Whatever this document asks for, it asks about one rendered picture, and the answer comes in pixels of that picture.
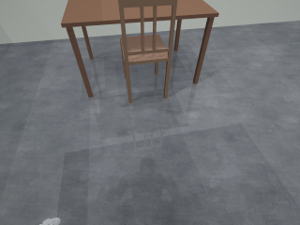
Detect table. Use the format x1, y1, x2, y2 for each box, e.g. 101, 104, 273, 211
61, 0, 219, 98

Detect chair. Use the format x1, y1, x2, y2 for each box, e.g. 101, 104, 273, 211
118, 0, 178, 104

